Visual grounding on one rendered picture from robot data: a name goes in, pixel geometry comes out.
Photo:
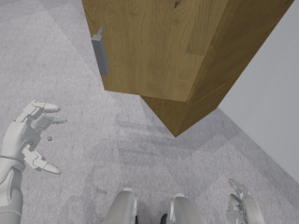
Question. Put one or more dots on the robot thigh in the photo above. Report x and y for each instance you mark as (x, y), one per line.
(182, 211)
(122, 209)

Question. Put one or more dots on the robot left hand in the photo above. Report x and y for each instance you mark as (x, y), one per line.
(19, 133)

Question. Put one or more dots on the robot right hand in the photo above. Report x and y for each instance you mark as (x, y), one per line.
(249, 211)

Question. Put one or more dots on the right robot thigh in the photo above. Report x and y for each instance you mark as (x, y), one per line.
(182, 211)

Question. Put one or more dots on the left robot thigh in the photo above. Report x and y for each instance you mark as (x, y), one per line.
(122, 209)

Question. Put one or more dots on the cupboard door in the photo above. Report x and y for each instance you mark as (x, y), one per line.
(155, 48)

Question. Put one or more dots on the left robot forearm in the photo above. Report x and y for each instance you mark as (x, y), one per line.
(11, 198)

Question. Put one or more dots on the handle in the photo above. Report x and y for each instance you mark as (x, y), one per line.
(100, 52)

